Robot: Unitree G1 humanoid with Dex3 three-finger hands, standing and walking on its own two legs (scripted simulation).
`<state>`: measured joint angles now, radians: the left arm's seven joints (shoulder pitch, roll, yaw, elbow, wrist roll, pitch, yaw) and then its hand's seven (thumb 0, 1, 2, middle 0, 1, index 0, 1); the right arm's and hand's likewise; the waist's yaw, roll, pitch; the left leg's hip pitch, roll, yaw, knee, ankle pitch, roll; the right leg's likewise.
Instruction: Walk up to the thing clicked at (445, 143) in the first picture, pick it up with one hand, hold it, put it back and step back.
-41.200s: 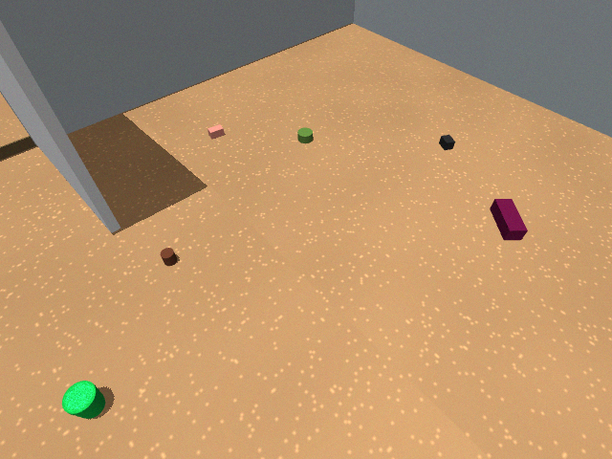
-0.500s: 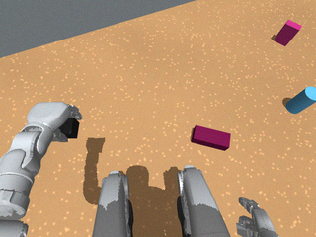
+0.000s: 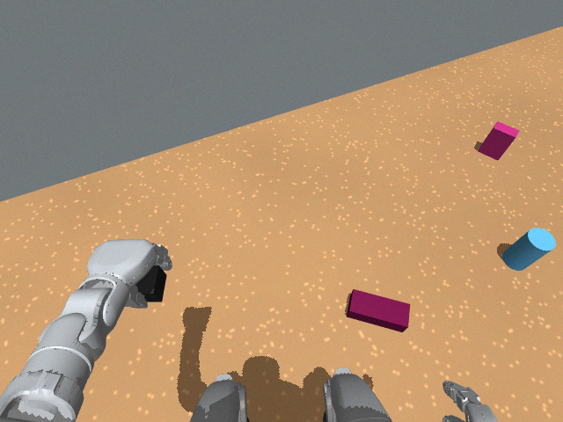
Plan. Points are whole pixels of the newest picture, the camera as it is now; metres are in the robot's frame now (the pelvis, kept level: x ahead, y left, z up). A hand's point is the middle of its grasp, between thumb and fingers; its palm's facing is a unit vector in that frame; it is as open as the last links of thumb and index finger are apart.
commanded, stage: lift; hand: left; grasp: from above
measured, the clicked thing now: (141, 283) +0.35 +0.23 -0.10
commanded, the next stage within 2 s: hold in 0.24 s
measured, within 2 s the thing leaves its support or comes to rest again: neither
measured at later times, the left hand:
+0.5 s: hand (122, 260) +0.35 +0.23 +0.00, palm faces -0.48 -0.01 -0.88, open 7.6 cm
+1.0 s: hand (119, 263) +0.33 +0.21 +0.03, palm faces -0.46 -0.01 -0.89, open 7.6 cm
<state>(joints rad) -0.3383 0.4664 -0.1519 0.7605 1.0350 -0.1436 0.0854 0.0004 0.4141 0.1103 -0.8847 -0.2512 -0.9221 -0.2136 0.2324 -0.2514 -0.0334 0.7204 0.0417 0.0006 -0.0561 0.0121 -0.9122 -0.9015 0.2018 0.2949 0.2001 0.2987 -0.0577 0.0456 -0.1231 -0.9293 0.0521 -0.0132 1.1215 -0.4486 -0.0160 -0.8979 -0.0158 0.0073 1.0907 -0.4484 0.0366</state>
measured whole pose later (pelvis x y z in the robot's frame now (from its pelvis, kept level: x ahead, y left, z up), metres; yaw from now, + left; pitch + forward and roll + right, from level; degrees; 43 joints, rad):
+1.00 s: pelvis +0.03 +0.00 +0.06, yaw -1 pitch +5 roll +0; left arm -0.23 0.44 -0.17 0.61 1.02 -0.15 -0.05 0.00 0.39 0.14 -0.89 -0.26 -0.93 -0.21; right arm 0.20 -0.25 -0.04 0.68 0.05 0.08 -0.07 0.01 -0.91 -0.90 0.20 0.29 0.20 0.30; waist -0.01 0.05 -0.07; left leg -0.48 0.04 0.03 0.71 -0.33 -0.02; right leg -0.47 -0.03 0.03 0.71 -0.34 0.03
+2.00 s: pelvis +0.03 +0.00 +0.08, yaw -1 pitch +2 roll +1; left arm -0.20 0.45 -0.18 0.54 0.98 -0.15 -0.12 0.00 0.35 0.21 -0.86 -0.36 -0.90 -0.31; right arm 0.17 -0.24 -0.02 0.68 0.06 0.07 -0.10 0.01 -0.92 -0.90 0.20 0.29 0.20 0.30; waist 0.02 0.05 -0.02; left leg -0.34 0.04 0.05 0.57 -0.26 -0.02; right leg -0.35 -0.03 0.04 0.58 -0.27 0.03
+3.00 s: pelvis -0.01 +0.01 -0.06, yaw +0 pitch +25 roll -2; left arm -0.64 0.45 -0.15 1.12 1.23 -0.19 0.31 0.00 0.32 0.24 -0.88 -0.35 -0.92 -0.31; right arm 0.21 -0.27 -0.07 0.71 -0.02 0.10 -0.03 0.01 -0.92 -0.90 0.20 0.29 0.20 0.30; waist -0.10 0.02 -0.17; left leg -1.31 0.04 -0.02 1.39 -0.51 -0.01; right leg -1.27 -0.02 0.02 1.35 -0.52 0.05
